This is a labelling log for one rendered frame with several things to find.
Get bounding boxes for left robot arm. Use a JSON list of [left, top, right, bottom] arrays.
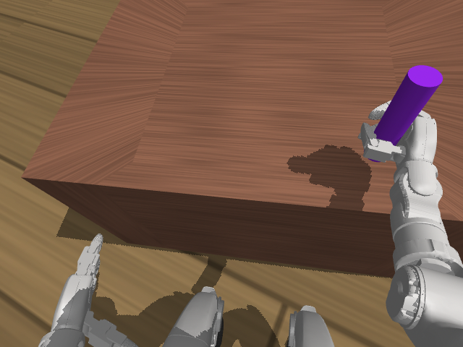
[[38, 328, 85, 347]]

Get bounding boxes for left robot hand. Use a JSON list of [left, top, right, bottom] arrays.
[[51, 234, 138, 347]]

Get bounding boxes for right robot arm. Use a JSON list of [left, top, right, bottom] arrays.
[[386, 160, 463, 347]]

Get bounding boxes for can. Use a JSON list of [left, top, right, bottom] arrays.
[[369, 65, 443, 162]]

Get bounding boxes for right robot hand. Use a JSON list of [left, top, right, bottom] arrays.
[[358, 100, 437, 168]]

